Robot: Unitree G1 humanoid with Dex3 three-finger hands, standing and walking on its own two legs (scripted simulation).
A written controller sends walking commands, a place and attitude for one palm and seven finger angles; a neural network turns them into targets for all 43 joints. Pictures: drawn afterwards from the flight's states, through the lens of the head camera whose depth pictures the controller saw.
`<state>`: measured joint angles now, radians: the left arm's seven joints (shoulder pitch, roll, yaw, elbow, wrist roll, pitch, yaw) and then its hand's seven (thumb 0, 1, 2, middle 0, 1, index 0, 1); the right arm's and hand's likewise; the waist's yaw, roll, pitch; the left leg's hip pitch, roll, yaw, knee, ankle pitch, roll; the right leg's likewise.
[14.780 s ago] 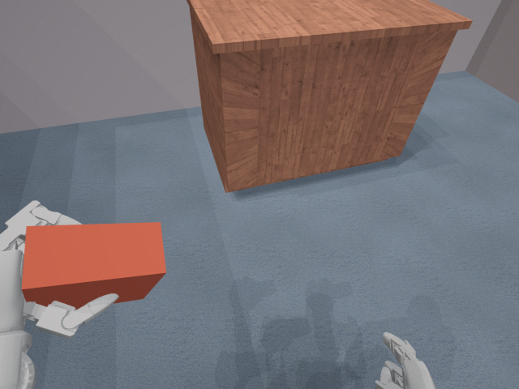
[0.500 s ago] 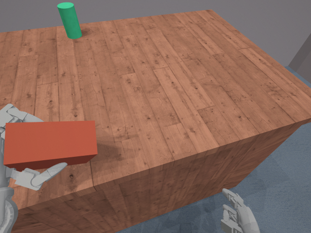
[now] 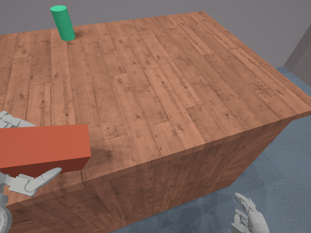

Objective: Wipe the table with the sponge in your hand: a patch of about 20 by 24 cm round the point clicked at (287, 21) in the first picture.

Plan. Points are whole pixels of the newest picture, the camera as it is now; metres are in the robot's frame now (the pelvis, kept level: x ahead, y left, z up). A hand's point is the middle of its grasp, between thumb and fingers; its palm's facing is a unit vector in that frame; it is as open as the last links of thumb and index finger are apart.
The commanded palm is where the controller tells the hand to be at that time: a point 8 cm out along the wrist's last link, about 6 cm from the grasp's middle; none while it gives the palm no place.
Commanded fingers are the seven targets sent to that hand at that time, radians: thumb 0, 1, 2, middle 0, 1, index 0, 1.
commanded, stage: come to a stop and stand still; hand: left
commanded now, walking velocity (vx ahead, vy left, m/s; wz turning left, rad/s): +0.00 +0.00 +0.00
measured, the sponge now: (61, 151) +0.24 +0.21 +0.14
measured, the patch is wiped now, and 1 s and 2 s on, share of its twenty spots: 0.00 0.00 0.00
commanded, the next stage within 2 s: look again from close up in 0.98 s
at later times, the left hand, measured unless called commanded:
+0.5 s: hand (39, 138) +0.25 +0.25 +0.16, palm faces +0.31 -0.90 -0.32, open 10.4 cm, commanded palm +0.19 +0.29 +0.18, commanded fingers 0.00 0.10 1.30 -1.20 -1.60 -1.20 -1.60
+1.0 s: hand (28, 125) +0.28 +0.28 +0.17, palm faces +0.32 -0.88 -0.35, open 10.4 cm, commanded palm +0.22 +0.32 +0.18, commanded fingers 0.00 0.10 1.30 -1.20 -1.60 -1.20 -1.60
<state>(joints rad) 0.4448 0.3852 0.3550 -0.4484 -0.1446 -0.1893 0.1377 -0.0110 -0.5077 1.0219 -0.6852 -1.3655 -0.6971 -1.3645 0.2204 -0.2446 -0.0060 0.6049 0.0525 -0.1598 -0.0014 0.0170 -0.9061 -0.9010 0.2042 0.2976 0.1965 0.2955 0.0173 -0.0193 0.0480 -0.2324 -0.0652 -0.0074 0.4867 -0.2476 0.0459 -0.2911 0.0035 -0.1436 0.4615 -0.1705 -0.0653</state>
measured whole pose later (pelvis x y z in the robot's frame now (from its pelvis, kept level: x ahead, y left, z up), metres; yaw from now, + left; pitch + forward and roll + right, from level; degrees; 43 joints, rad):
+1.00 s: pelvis +0.04 +0.05 +0.00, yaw -3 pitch -1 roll -2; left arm 0.39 0.36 0.36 -0.50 -0.05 -0.21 0.09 -0.01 -0.51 1.02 -0.69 -1.36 -0.70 -1.36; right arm 0.18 -0.17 0.03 0.54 0.01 -0.10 0.00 0.02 -0.90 -0.90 0.21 0.30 0.20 0.30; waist 0.04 -0.03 0.08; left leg -0.14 -0.08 0.06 0.47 -0.32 0.09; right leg -0.22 -0.01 -0.07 0.45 -0.21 0.01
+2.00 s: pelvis -0.04 +0.01 -0.01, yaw -3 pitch +2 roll -1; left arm 0.47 0.39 0.39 -0.62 -0.07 -0.27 0.12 -0.01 -0.51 1.02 -0.68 -1.36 -0.70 -1.36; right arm 0.16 -0.19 0.00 0.58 0.01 -0.11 -0.03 0.02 -0.91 -0.90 0.21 0.30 0.20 0.30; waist 0.00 -0.05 0.10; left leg -0.38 -0.04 0.00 0.71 -0.41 0.01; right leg -0.43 0.03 -0.10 0.49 -0.10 -0.07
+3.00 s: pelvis -0.06 +0.02 +0.00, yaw -4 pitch -1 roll -1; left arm 0.36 0.34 0.36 -0.40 -0.03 -0.23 0.10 -0.01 -0.51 1.03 -0.69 -1.35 -0.71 -1.35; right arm 0.23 -0.21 0.02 0.60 0.01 -0.17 -0.03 0.02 -0.90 -0.90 0.21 0.30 0.20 0.30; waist 0.03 -0.03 0.04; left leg -0.20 0.00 0.02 0.47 -0.25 0.03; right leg -0.21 0.02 -0.01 0.39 -0.16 0.00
